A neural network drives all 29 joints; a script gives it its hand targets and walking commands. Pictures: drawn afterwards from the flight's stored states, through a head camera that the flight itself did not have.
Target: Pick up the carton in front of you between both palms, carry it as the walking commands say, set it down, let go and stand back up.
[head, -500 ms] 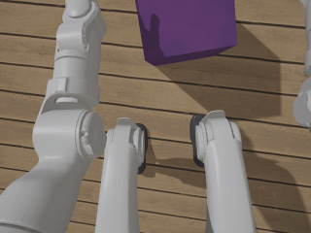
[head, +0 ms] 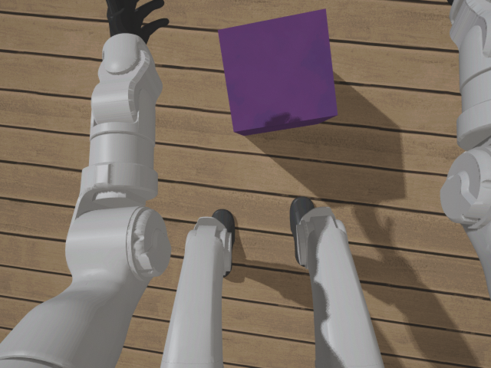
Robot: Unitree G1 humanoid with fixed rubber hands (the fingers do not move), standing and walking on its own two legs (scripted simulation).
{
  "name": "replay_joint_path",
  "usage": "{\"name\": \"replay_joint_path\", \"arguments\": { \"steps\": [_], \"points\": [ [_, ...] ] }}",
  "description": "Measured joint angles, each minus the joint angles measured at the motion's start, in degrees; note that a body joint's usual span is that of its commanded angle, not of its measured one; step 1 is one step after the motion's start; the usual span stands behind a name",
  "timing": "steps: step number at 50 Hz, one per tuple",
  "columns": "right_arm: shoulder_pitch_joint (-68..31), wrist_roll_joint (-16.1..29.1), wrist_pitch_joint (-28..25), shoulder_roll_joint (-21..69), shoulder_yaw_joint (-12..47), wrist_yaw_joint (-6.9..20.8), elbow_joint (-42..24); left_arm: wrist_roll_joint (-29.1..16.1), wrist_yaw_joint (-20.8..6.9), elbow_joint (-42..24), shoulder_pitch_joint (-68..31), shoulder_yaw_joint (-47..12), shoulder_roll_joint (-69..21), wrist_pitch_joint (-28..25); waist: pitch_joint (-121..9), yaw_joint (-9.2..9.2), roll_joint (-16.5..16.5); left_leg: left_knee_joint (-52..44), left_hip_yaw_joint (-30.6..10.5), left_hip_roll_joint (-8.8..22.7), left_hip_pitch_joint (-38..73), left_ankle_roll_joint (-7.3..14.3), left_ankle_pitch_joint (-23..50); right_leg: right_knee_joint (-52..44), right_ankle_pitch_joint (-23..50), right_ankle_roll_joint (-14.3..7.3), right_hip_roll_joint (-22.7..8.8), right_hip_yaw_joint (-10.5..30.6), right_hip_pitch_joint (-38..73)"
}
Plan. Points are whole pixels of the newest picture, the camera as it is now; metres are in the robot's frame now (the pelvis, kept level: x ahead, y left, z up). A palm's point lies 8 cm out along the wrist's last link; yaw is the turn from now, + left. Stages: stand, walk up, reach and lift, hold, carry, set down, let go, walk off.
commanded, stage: set down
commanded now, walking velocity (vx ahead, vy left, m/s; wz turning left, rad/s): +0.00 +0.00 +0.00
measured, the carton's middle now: (276, 85) +0.53 -0.06 -0.46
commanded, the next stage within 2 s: let go in 0.10 s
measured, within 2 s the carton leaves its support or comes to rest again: neither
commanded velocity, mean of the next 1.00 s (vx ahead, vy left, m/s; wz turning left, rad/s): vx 0.00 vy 0.00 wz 0.00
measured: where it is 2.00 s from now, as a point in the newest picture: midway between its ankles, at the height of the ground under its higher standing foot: (262, 249)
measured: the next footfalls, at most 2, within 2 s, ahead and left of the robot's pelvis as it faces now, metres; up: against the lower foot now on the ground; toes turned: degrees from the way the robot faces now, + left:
none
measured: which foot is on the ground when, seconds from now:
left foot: down 0.00-1.00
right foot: down 0.00-1.00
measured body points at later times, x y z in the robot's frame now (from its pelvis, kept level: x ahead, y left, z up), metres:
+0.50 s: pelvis +0.04 +0.00 +0.12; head +0.31 -0.04 +0.48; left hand +0.46 +0.17 -0.01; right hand +0.45 -0.27 -0.01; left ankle +0.08 +0.14 -0.55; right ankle +0.09 -0.11 -0.55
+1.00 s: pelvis +0.10 +0.02 +0.18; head +0.18 +0.01 +0.63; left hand +0.30 +0.24 +0.10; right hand +0.29 -0.23 +0.10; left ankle +0.08 +0.14 -0.55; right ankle +0.09 -0.11 -0.55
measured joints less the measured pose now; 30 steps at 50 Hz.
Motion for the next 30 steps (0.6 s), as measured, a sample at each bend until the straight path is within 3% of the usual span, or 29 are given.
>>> {"name": "replay_joint_path", "arguments": {
  "steps": [9,15,23,30],
  "points": [
    [2.4,-4.3,-1.5,2.0,-3.5,1.0,0.8,3.7,-1.7,-0.5,3.1,2.0,-1.5,-1.0,-0.3,0.17,0.0,-11.3,-0.4,0.7,8.9,0.3,3.9,-11.7,3.8,0.0,0.1,-0.2,9.3],
    [12.3,-7.4,-1.9,6.1,-4.4,-0.2,-5.3,7.0,-4.2,-3.7,12.4,0.0,-1.9,-1.9,-0.8,-0.48,0.2,-18.1,-0.8,1.3,15.8,0.6,5.7,-18.9,5.7,0.0,0.4,-0.4,16.5],
    [34.0,-4.2,-4.4,10.5,-1.3,-1.9,-16.0,6.3,-7.6,-7.9,31.1,-6.1,-0.6,-5.1,-2.5,-0.6,0.6,-26.8,-0.9,1.9,28.0,1.4,6.9,-28.1,7.1,0.3,0.5,-0.4,29.1],
    [48.0,-2.0,-8.2,12.2,1.4,-1.7,-18.9,4.2,-9.8,-8.0,43.8,-9.2,0.5,-9.1,-4.4,-0.25,0.5,-32.9,-0.9,1.9,39.0,2.0,7.7,-34.4,7.7,0.7,0.1,-0.3,40.3]
  ]
}}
